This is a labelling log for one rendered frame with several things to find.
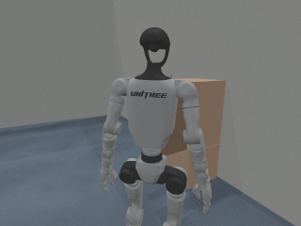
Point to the robot right forearm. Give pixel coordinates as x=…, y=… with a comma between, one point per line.
x=199, y=160

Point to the robot head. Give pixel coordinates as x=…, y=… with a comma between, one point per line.
x=154, y=38

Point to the robot left hand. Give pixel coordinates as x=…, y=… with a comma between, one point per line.
x=107, y=175

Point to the left robot upper arm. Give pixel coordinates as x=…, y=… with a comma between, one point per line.
x=117, y=100

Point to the robot left forearm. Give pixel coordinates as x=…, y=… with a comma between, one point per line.
x=109, y=148

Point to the right robot upper arm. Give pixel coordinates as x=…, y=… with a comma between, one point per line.
x=190, y=110

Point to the robot right hand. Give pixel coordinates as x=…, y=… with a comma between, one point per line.
x=206, y=192

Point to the robot left thigh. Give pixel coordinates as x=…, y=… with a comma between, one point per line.
x=134, y=189

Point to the cupboard door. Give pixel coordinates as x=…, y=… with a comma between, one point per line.
x=176, y=142

